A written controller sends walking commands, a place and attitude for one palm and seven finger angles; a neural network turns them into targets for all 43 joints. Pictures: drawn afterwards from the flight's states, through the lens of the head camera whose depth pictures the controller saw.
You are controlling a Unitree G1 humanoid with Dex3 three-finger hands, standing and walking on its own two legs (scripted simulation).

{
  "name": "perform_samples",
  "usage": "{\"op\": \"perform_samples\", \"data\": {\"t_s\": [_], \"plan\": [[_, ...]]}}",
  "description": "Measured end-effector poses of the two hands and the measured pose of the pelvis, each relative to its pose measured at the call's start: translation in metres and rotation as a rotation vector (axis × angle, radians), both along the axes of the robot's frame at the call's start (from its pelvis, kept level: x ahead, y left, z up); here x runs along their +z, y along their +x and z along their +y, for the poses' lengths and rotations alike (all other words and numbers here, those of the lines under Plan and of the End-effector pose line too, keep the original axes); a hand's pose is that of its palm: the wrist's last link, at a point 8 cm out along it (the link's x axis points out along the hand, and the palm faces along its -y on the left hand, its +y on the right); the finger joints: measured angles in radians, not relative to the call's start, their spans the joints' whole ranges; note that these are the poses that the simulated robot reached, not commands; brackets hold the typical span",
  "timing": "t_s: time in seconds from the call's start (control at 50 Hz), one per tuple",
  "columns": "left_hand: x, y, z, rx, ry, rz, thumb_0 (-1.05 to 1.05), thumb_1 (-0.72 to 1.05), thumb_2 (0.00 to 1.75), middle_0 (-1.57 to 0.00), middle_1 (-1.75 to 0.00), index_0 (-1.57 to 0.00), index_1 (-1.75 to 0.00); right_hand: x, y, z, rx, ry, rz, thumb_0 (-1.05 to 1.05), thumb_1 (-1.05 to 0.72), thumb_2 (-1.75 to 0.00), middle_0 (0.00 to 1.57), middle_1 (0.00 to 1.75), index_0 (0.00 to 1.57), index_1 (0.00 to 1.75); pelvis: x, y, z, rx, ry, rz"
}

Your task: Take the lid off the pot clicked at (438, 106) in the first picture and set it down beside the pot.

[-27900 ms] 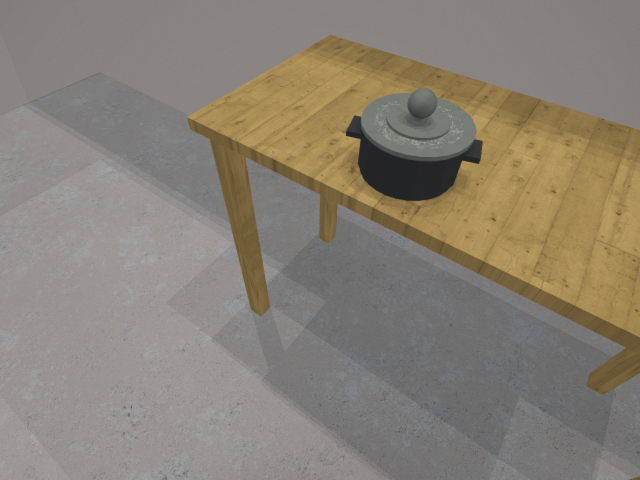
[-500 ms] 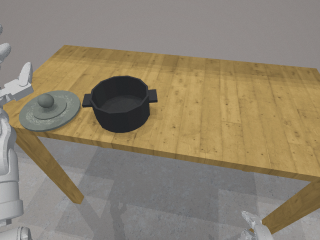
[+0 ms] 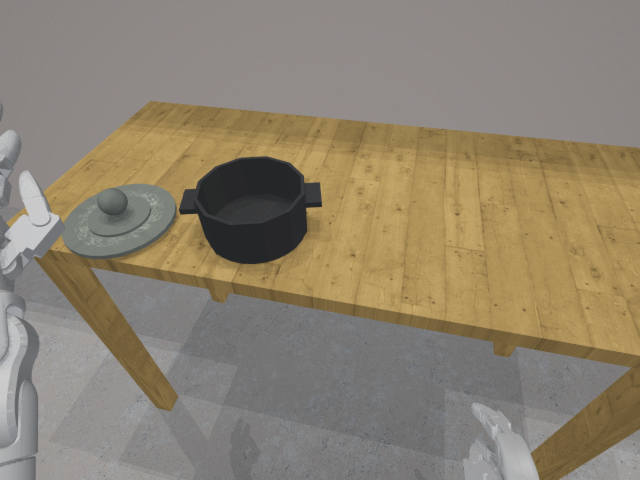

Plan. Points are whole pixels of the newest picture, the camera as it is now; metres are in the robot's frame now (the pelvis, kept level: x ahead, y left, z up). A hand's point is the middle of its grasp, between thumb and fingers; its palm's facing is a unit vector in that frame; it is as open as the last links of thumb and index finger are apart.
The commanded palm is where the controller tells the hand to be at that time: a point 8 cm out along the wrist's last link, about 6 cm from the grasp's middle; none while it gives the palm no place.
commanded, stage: draw the hand back to the body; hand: left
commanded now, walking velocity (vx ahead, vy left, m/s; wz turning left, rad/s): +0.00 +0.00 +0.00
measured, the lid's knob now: (112, 201) +0.49 +0.42 +0.07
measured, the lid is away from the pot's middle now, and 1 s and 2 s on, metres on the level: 0.24 0.24 0.24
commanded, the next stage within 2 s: step back with the hand held close in 0.56 s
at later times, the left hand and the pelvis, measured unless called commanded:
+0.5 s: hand (28, 299) +0.19 +0.26 +0.23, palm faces +0.47 -0.81 -0.35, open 7.4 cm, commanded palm +0.13 +0.30 +0.24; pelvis +0.00 +0.02 +0.00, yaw +0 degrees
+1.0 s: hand (34, 314) +0.18 +0.26 +0.21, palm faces +0.32 -0.79 -0.52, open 7.4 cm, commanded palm +0.11 +0.32 +0.24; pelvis -0.02 +0.04 -0.01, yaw +0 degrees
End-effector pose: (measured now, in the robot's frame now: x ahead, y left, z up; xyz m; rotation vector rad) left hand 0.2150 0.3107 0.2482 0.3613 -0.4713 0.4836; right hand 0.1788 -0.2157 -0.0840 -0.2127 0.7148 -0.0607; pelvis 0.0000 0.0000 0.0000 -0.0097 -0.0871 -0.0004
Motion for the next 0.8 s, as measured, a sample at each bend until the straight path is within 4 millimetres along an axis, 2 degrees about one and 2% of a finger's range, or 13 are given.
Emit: {"op": "perform_samples", "data": {"t_s": [0.22, 0.48, 0.68, 0.8], "plan": [[-0.005, -0.034, -0.009, -0.031, 0.063, 0.02, 0.02, 0.89, 0.9, -0.2, -0.3, -0.21, -0.3, 0.002, 0.0, 0.009, 0.011, -0.003, -0.018, 0.02, -0.9, -0.9, 0.2, 0.3, 0.2, 0.3, 0.0, 0.0, 0.007, 0.001, -0.002, -0.01], [-0.009, -0.071, -0.016, -0.045, 0.116, 0.063, 0.02, 0.89, 0.9, -0.21, -0.3, -0.21, -0.3, 0.01, 0.01, 0.028, 0.044, 0.001, -0.06, 0.02, -0.9, -0.9, 0.2, 0.3, 0.2, 0.3, 0.0, 0.001, 0.016, 0.006, -0.007, -0.015], [-0.008, -0.073, -0.011, -0.031, 0.115, 0.048, 0.02, 0.89, 0.9, -0.21, -0.3, -0.21, -0.3, 0.011, 0.013, 0.039, 0.066, 0.003, -0.069, 0.02, -0.9, -0.9, 0.2, 0.3, 0.2, 0.3, -0.001, 0.001, 0.021, 0.008, -0.008, -0.015], [0.013, -0.069, -0.005, -0.033, 0.25, -0.029, 0.02, 0.88, 0.9, -0.21, -0.3, -0.21, -0.3, 0.012, 0.008, 0.032, 0.038, -0.006, -0.03, 0.02, -0.9, -0.9, 0.21, 0.3, 0.21, 0.3, -0.002, -0.003, 0.025, 0.01, -0.017, 0.049]]}}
